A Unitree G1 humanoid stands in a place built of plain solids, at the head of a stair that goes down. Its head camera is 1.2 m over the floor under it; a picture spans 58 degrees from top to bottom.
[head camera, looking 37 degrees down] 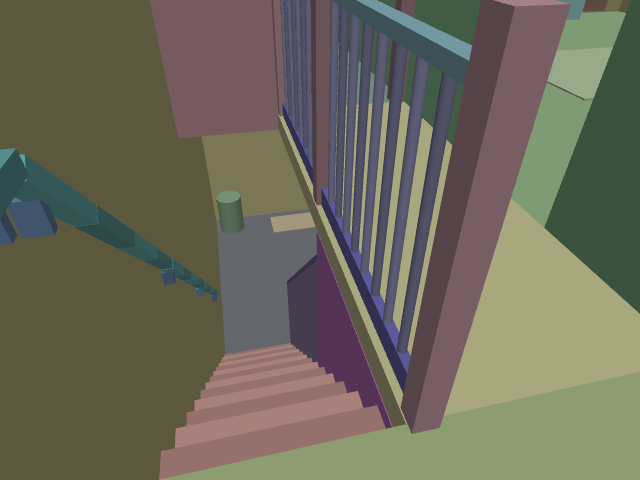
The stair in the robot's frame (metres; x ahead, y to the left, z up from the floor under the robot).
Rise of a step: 0.21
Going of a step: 0.20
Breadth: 0.75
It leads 13 degrees to the left of straight ahead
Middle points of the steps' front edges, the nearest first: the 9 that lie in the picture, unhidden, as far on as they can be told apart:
0.61 0.12 0.00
0.80 0.16 -0.21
1.00 0.20 -0.42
1.19 0.25 -0.62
1.39 0.29 -0.83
1.58 0.34 -1.04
1.78 0.38 -1.25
1.98 0.43 -1.46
2.17 0.47 -1.66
